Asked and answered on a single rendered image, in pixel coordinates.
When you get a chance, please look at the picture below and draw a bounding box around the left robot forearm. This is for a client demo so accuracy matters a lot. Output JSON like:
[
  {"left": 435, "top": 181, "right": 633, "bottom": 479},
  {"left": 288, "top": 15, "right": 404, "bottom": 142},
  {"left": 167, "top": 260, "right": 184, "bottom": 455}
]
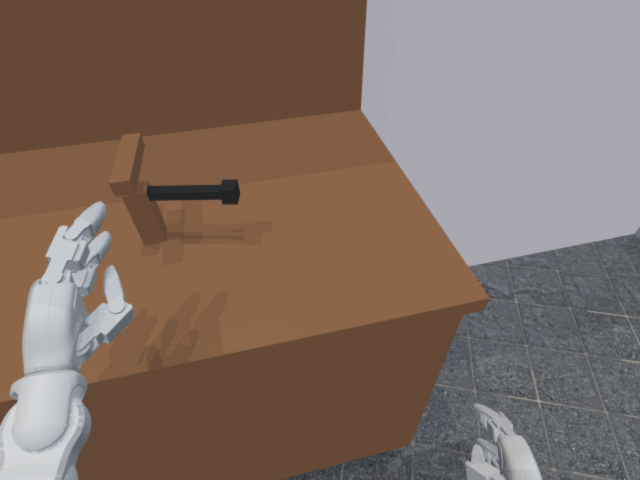
[{"left": 0, "top": 370, "right": 91, "bottom": 480}]

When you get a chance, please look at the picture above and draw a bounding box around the right robot hand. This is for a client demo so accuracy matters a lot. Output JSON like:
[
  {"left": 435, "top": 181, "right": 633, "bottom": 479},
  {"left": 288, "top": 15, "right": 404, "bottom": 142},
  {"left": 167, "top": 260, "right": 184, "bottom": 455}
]
[{"left": 465, "top": 403, "right": 542, "bottom": 480}]

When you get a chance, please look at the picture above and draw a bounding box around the counter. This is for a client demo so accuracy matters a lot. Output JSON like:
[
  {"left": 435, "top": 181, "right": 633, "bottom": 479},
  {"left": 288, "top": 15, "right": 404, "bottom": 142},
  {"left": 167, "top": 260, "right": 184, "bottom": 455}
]
[{"left": 0, "top": 0, "right": 490, "bottom": 480}]

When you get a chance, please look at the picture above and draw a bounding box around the tap lever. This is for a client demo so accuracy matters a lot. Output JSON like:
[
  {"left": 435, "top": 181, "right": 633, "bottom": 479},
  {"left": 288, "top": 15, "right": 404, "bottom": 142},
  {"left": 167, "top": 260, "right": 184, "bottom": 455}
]
[{"left": 147, "top": 179, "right": 240, "bottom": 205}]

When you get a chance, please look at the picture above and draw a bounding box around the left robot hand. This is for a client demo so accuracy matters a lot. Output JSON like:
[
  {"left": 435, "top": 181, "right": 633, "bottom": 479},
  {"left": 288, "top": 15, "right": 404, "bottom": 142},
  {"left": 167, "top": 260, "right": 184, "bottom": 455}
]
[{"left": 22, "top": 201, "right": 134, "bottom": 376}]

